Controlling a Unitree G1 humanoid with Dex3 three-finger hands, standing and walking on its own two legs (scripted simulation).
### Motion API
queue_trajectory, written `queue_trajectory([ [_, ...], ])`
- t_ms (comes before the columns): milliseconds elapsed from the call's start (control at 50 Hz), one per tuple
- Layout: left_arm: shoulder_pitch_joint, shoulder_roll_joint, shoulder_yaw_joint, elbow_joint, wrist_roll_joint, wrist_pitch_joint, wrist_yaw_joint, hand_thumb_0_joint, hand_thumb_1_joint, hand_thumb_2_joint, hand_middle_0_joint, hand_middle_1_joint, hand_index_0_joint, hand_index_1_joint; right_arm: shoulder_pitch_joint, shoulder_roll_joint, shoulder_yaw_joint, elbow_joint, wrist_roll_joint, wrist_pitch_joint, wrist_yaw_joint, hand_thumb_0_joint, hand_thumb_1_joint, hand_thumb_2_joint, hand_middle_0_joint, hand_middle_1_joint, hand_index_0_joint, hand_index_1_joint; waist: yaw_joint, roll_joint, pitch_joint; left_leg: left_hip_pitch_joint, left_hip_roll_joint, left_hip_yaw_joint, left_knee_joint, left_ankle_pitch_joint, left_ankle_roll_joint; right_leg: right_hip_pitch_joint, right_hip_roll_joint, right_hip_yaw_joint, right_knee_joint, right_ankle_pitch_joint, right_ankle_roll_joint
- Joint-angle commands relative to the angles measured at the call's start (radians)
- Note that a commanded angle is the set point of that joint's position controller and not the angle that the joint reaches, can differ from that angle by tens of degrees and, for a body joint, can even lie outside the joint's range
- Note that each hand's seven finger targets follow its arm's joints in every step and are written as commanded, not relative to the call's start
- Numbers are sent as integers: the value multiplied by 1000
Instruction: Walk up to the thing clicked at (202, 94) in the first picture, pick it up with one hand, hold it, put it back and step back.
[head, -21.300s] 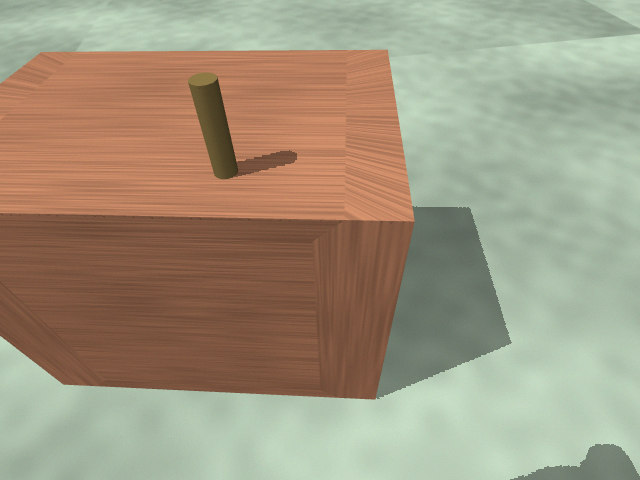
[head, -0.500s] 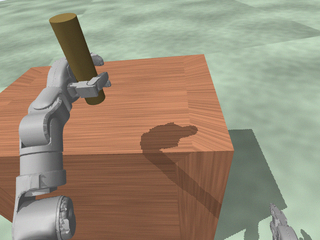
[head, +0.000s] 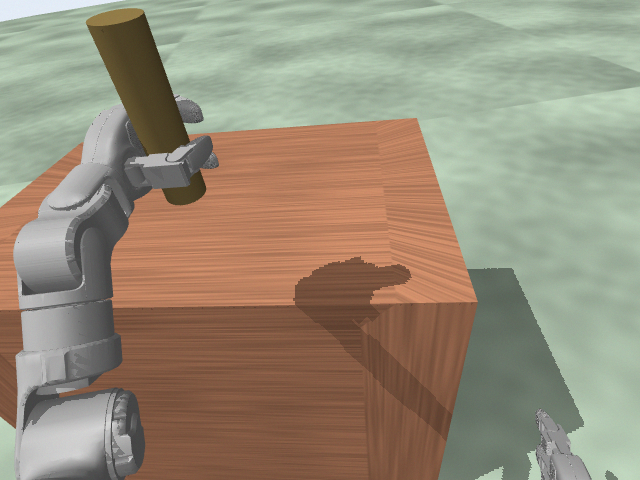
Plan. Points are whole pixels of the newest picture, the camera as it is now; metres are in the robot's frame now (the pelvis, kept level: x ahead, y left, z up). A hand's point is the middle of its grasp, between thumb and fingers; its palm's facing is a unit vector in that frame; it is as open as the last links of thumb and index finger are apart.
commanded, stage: hold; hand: left
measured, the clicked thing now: (156, 119) +0.35 +0.16 +0.35
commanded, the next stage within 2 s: none
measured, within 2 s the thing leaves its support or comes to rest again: neither
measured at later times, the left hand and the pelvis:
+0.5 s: hand (172, 128) +0.35 +0.15 +0.34, palm faces -0.02 -1.00 -0.04, open 5.9 cm; pelvis +0.00 +0.00 +0.00, yaw +0 degrees
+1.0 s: hand (175, 122) +0.34 +0.14 +0.35, palm faces -0.03 -1.00 -0.04, open 5.9 cm; pelvis +0.00 +0.00 +0.00, yaw +0 degrees
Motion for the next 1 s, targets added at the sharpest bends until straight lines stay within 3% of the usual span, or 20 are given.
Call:
queue_trajectory([
  [0,-510,202,63,-207,-13,-49,8,0,607,1337,-1406,-1444,-1418,-1444,-155,-112,-37,-159,7,-83,-4,0,553,-48,50,50,50,50,9,-51,-167,35,-11,26,-108,88,17,42,45,-77,-89,42,-31],
  [140,-509,216,78,-210,-19,-18,6,0,602,1323,-1415,-1449,-1422,-1452,-147,-112,-37,-148,9,-95,1,0,545,-51,50,50,50,50,8,-76,-170,26,-10,22,-100,110,17,47,43,-73,-85,62,-30],
  [160,-495,221,89,-206,-22,-18,5,0,627,1311,-1405,-1434,-1414,-1435,-151,-109,-38,-143,10,-99,1,0,546,-50,50,50,50,50,18,-78,-157,15,-10,23,-96,109,18,49,41,-74,-84,59,-29],
  [200,-509,219,79,-239,-21,-13,2,0,597,1294,-1406,-1428,-1416,-1428,-161,-116,-43,-159,10,-104,2,0,549,-49,50,50,50,50,13,-76,-185,26,-17,35,-91,118,22,56,43,-74,-86,63,-27],
  [220,-503,228,94,-230,-26,-6,0,0,588,1298,-1398,-1425,-1403,-1430,-141,-111,-37,-137,9,-101,0,0,547,-51,50,50,50,50,9,-83,-191,36,-17,33,-85,121,24,54,40,-71,-87,70,-25],
  [240,-510,221,77,-239,-19,-3,0,0,569,1307,-1394,-1433,-1401,-1437,-152,-106,-32,-157,11,-104,4,0,546,-51,50,50,50,50,10,-72,-195,28,-21,36,-87,125,23,57,38,-71,-85,71,-28],
  [320,-523,244,105,-242,-29,16,5,0,574,1300,-1362,-1414,-1370,-1418,-161,-122,-41,-154,11,-109,1,0,550,-51,50,50,50,50,13,-107,-203,36,-21,35,-75,135,28,66,38,-72,-83,80,-21],
  [400,-530,252,104,-241,-25,28,3,0,593,1283,-1369,-1402,-1374,-1406,-171,-119,-39,-162,15,-105,-1,0,546,-52,50,50,50,50,19,-74,-194,31,-19,29,-84,148,17,52,38,-71,-74,88,-28],
  [460,-522,220,82,-227,-32,44,-2,0,612,1305,-1370,-1417,-1378,-1419,-160,-106,-29,-150,18,-108,5,0,552,-50,50,50,50,50,17,-87,-169,16,-22,36,-79,139,23,47,40,-74,-74,80,-27],
  [520,-535,235,86,-227,-31,62,-7,0,575,1303,-1368,-1417,-1374,-1422,-144,-111,-31,-160,19,-111,9,0,549,-51,50,50,50,50,1,-106,-184,28,-29,44,-69,134,30,40,36,-68,-84,81,-22],
  [620,-585,255,104,-231,-34,81,6,0,582,1306,-1360,-1415,-1367,-1419,-157,-122,-43,-185,20,-116,8,0,548,-52,50,50,50,50,11,-102,-197,35,-21,33,-75,141,22,43,40,-72,-71,82,-25],
  [640,-578,237,87,-236,-36,83,6,0,584,1292,-1357,-1403,-1364,-1407,-160,-114,-37,-167,21,-116,9,0,552,-50,50,50,50,50,14,-76,-182,22,-26,39,-73,134,23,36,39,-72,-72,75,-27],
  [660,-591,251,101,-244,-37,84,5,0,597,1298,-1359,-1408,-1366,-1412,-136,-112,-33,-177,20,-116,10,0,551,-51,50,50,50,50,6,-90,-210,42,-26,40,-67,143,26,41,36,-69,-74,87,-24],
  [680,-573,239,89,-233,-32,92,10,0,575,1303,-1356,-1412,-1365,-1416,-150,-98,-21,-172,23,-115,12,0,554,-51,50,50,50,50,21,-90,-183,18,-28,40,-72,140,25,40,39,-73,-71,79,-26],
  [760,-542,224,86,-218,-35,103,12,0,597,1321,-1386,-1434,-1387,-1442,-139,-110,-37,-183,24,-115,18,0,544,-53,50,50,50,50,14,-104,-181,14,-25,39,-73,129,25,37,38,-71,-75,74,-26],
  [780,-550,221,79,-236,-36,106,15,0,583,1320,-1382,-1440,-1389,-1444,-144,-99,-23,-185,26,-114,19,0,548,-52,50,50,50,50,20,-107,-175,6,-26,41,-73,121,27,40,38,-72,-72,65,-25],
  [940,-610,270,121,-265,-34,102,35,0,625,1304,-1363,-1419,-1375,-1417,-160,-113,-38,-186,24,-114,15,0,544,-53,50,50,50,50,23,-116,-209,10,-26,34,-73,101,27,47,39,-72,-74,46,-22],
  [980,-586,249,109,-262,-37,104,34,0,645,1306,-1362,-1417,-1373,-1415,-157,-101,-34,-166,29,-114,13,0,547,-52,50,50,50,50,25,-97,-183,2,-27,35,-76,82,25,34,38,-70,-71,30,-24],
])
